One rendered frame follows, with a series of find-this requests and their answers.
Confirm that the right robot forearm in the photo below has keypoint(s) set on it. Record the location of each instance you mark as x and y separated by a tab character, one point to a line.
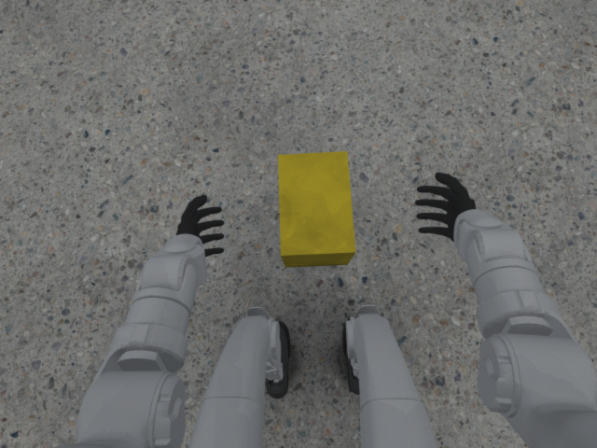
509	293

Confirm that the right robot hand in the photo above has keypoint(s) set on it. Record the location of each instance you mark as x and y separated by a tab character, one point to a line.
458	202

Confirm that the left robot forearm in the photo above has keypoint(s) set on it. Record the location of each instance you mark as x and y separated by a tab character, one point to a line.
153	337

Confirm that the left robot hand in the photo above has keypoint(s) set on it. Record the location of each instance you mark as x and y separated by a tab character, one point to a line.
189	223

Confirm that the robot right upper arm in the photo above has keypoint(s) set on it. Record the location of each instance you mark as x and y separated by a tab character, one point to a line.
543	386

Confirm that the robot left upper arm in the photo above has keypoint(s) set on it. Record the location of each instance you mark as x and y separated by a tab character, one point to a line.
133	409

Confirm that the robot left shin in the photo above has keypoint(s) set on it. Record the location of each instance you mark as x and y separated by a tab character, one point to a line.
273	371

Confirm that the carton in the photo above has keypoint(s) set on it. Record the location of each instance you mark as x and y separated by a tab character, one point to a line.
316	214

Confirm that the right robot foot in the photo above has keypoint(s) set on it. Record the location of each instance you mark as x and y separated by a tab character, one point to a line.
353	381

